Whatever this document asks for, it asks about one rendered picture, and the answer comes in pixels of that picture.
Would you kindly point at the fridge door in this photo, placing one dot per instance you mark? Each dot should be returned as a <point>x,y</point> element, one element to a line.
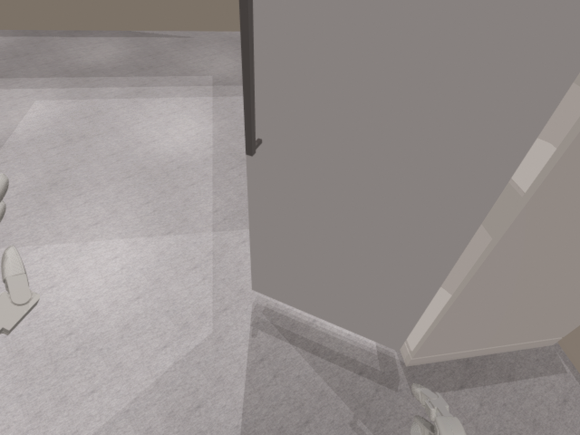
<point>389,129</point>

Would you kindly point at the handle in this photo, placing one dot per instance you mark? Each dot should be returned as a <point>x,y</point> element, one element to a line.
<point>248,74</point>

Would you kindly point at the robot left hand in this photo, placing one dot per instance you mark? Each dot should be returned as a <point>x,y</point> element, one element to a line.
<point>20,300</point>

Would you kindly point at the robot right hand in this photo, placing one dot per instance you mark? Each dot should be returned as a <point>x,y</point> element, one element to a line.
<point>438,411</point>

